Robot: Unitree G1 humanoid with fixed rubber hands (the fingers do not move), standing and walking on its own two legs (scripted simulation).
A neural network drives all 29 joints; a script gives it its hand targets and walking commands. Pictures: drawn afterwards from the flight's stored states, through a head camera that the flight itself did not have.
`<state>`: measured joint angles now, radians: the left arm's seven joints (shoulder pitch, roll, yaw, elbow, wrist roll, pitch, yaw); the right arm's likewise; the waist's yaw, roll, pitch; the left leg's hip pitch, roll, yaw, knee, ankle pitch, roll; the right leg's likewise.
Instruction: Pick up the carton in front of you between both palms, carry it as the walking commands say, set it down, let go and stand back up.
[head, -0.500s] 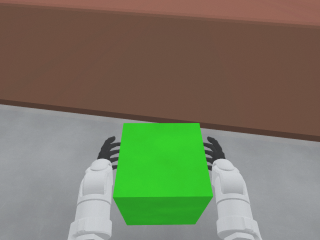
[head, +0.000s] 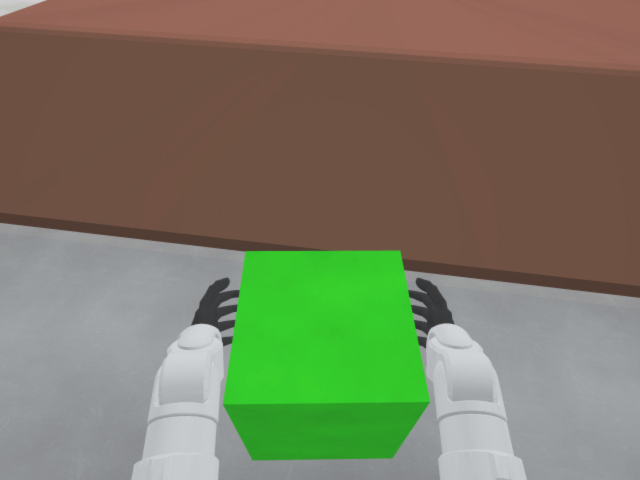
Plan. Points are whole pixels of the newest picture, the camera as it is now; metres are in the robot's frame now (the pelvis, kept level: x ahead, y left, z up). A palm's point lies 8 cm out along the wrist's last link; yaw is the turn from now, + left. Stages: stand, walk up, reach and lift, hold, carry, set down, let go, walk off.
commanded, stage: hold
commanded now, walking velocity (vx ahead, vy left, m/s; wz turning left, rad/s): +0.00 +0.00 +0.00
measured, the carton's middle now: (323, 360) +0.29 +0.00 -0.03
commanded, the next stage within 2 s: carry in 1.26 s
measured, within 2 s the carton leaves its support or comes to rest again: neither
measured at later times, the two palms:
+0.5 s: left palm (206, 337) +0.28 +0.15 +0.05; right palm (440, 337) +0.28 -0.15 +0.05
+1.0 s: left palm (206, 337) +0.28 +0.15 +0.05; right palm (439, 337) +0.28 -0.15 +0.05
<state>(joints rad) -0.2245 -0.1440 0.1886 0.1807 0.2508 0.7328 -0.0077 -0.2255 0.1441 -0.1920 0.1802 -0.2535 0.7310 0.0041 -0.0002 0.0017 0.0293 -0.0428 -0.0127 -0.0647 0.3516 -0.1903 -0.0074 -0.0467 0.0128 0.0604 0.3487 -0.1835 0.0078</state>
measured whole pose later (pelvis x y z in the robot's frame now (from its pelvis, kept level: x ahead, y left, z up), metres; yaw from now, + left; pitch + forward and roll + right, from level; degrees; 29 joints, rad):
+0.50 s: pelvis -0.01 +0.00 +0.00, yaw +0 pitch -9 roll +0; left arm -0.29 -0.16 0.25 0.23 0.27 0.75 -0.02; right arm -0.30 0.16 -0.25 0.23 -0.28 0.75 0.01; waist 0.00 0.00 0.06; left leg -0.05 -0.01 -0.07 0.39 -0.19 -0.01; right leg -0.05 0.01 0.06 0.39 -0.19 0.01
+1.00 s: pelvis +0.00 +0.00 +0.00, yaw +0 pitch -8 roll +0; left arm -0.24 -0.15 0.20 0.18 0.26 0.77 -0.02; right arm -0.24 0.15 -0.20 0.18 -0.26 0.77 0.01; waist 0.00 0.00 0.05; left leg -0.03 -0.01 -0.07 0.36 -0.19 -0.01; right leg -0.03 0.01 0.06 0.35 -0.18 0.01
